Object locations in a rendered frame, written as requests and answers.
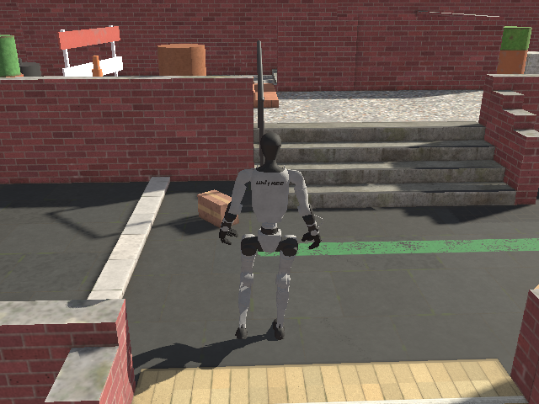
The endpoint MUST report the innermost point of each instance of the robot left foot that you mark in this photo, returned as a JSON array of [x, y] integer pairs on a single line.
[[241, 333]]

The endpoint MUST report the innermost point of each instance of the robot left hand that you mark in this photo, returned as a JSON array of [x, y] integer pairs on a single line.
[[230, 233]]

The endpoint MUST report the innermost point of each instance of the right robot upper arm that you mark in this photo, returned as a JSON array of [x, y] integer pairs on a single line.
[[301, 192]]

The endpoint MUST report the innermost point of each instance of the robot left forearm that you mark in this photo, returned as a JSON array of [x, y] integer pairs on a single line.
[[228, 219]]

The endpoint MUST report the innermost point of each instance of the robot right forearm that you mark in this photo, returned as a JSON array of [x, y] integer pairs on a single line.
[[311, 222]]

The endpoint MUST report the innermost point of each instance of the robot right hand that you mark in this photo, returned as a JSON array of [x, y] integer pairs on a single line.
[[309, 237]]

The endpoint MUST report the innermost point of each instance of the left robot thigh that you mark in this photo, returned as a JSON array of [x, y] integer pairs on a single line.
[[248, 248]]

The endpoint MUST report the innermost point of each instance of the left robot upper arm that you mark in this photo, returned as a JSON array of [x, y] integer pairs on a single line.
[[243, 177]]

